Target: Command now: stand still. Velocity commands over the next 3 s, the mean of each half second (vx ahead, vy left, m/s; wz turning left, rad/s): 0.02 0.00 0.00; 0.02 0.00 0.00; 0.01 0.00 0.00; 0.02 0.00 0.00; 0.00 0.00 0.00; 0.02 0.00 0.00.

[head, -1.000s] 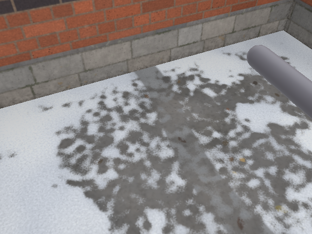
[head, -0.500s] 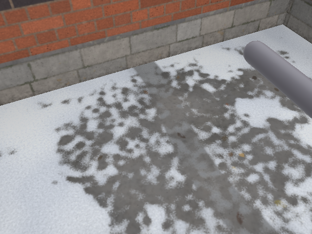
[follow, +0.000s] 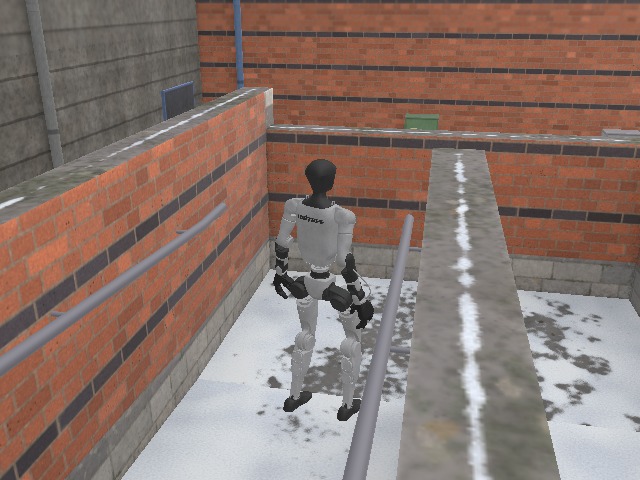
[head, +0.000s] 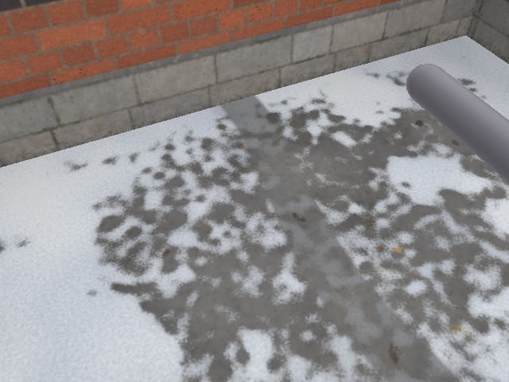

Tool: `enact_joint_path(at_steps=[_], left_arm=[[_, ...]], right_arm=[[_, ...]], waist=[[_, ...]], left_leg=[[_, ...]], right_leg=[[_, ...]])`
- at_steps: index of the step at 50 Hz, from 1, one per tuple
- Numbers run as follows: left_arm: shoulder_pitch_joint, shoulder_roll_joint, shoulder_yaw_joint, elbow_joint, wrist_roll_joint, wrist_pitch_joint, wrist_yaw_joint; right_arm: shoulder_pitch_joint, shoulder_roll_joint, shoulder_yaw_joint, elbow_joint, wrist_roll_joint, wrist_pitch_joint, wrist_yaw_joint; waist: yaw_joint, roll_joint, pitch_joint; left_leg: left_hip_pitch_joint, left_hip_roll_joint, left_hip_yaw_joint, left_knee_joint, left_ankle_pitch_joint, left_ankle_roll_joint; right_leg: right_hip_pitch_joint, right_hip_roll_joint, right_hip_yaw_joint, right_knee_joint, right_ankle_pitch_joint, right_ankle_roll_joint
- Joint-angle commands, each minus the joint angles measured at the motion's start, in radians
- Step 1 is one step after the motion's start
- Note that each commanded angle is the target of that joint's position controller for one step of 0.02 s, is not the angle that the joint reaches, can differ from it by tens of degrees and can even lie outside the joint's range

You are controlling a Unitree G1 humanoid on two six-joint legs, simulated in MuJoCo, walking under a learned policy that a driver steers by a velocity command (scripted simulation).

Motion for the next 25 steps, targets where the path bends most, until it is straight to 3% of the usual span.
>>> enact_joint_path(at_steps=[1, 9, 10, 11, 12, 13, 14, 15, 16, 17, 18, 19, 21, 22, 25], left_arm=[[0.023, 0.116, 0.020, -0.028, 0.003, 0.006, 0.005], [0.010, 0.121, 0.023, -0.027, 0.007, 0.008, 0.009], [0.040, 0.094, 0.020, -0.014, -0.004, 0.012, 0.007], [-0.039, 0.075, 0.008, -0.047, 0.012, 0.011, 0.007], [-0.002, 0.109, 0.018, -0.041, 0.017, 0.007, 0.010], [0.011, 0.151, 0.027, -0.030, 0.011, -0.001, 0.010], [0.015, 0.151, 0.031, -0.030, 0.006, -0.008, 0.007], [0.037, 0.122, 0.025, -0.021, 0.006, -0.008, 0.007], [0.025, 0.127, 0.024, -0.021, 0.004, -0.008, 0.004], [0.054, 0.081, 0.018, -0.010, -0.006, 0.001, 0.002], [-0.031, 0.068, 0.008, -0.044, 0.008, 0.004, 0.004], [-0.010, 0.115, 0.021, -0.036, 0.013, 0.001, 0.006], [0.018, 0.137, 0.028, -0.029, 0.005, -0.013, 0.006], [0.036, 0.124, 0.025, -0.022, 0.005, -0.011, 0.005], [0.022, 0.111, 0.023, -0.021, 0.000, -0.002, 0.005]], right_arm=[[0.082, -0.098, -0.021, -0.025, -0.001, 0.002, -0.001], [0.081, -0.093, -0.022, -0.033, -0.004, -0.002, -0.003], [0.124, -0.101, -0.029, -0.021, 0.005, 0.005, -0.012], [0.007, -0.057, -0.005, -0.051, -0.007, -0.001, -0.004], [0.022, -0.089, -0.017, -0.050, -0.016, -0.010, -0.002], [0.096, -0.103, -0.026, -0.039, -0.008, -0.016, -0.001], [0.098, -0.111, -0.028, -0.038, 0.000, -0.019, -0.004], [0.099, -0.108, -0.026, -0.035, 0.000, -0.015, -0.004], [0.107, -0.093, -0.024, -0.042, 0.005, -0.010, -0.006], [0.149, -0.101, -0.031, -0.022, 0.011, 0.004, -0.014], [0.025, -0.057, -0.008, -0.054, -0.004, 0.000, -0.005], [0.052, -0.079, -0.019, -0.055, -0.011, -0.006, -0.005], [0.103, -0.117, -0.032, -0.046, 0.001, -0.018, -0.004], [0.121, -0.106, -0.029, -0.039, 0.001, -0.015, -0.004], [0.102, -0.084, -0.025, -0.045, 0.000, -0.004, -0.004]], waist=[[0.002, 0.021, 0.005], [0.006, 0.013, 0.042], [-0.010, 0.046, -0.036], [0.031, 0.035, 0.180], [0.025, 0.041, 0.137], [-0.008, 0.004, 0.092], [0.001, 0.005, 0.055], [0.009, 0.013, 0.019], [-0.002, 0.001, 0.002], [-0.010, 0.046, -0.081], [0.028, 0.030, 0.149], [0.009, 0.010, 0.110], [0.000, 0.007, 0.035], [0.002, 0.014, -0.006], [0.003, 0.012, 0.000]], left_leg=[[-0.083, 0.062, -0.044, -0.051, 0.374, 0.018], [-0.131, 0.059, -0.047, -0.064, 0.259, 0.016], [-0.085, 0.053, -0.069, -0.117, -0.211, 0.059], [-0.265, 0.087, -0.105, -0.136, 0.018, 0.038], [-0.216, 0.063, -0.069, -0.093, 0.150, 0.024], [-0.175, 0.057, -0.060, -0.073, 0.300, 0.018], [-0.122, 0.059, -0.046, -0.048, 0.397, 0.012], [-0.098, 0.059, -0.041, -0.047, 0.373, 0.007], [-0.069, 0.062, -0.040, -0.036, 0.405, 0.003], [-0.038, 0.051, -0.054, -0.082, -0.101, 0.051], [-0.232, 0.081, -0.095, -0.107, 0.099, 0.035], [-0.180, 0.059, -0.057, -0.072, 0.222, 0.024], [-0.106, 0.063, -0.046, -0.038, 0.450, 0.014], [-0.082, 0.065, -0.043, -0.039, 0.443, 0.014], [-0.081, 0.061, -0.043, -0.044, 0.366, 0.015]], right_leg=[[0.081, -0.023, 0.015, -0.025, 0.306, -0.058], [0.064, -0.024, 0.017, -0.038, 0.236, -0.054], [0.046, 0.050, -0.066, 0.017, -0.221, -0.059], [0.008, -0.021, 0.026, -0.073, 0.066, -0.048], [0.038, -0.029, 0.032, -0.066, 0.218, -0.053], [0.059, -0.035, 0.028, -0.024, 0.317, -0.066], [0.043, -0.029, 0.024, -0.014, 0.354, -0.068], [0.062, -0.028, 0.019, -0.025, 0.333, -0.060], [0.063, -0.029, 0.020, -0.012, 0.327, -0.061], [0.053, 0.050, -0.072, 0.031, -0.158, -0.059], [0.015, -0.020, 0.024, -0.063, 0.108, -0.047], [0.029, -0.027, 0.030, -0.049, 0.230, -0.052], [0.062, -0.028, 0.021, -0.009, 0.414, -0.061], [0.083, -0.031, 0.017, -0.011, 0.390, -0.062], [0.076, -0.024, 0.013, -0.023, 0.305, -0.058]])
Next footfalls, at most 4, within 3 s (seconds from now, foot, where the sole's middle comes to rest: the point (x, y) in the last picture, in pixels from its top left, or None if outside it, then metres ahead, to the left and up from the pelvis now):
none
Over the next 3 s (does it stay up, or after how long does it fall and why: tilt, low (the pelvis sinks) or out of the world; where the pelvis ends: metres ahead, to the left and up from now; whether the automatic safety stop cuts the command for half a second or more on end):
stays up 0.00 0.00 0.00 its command is cut before an obstacle from the start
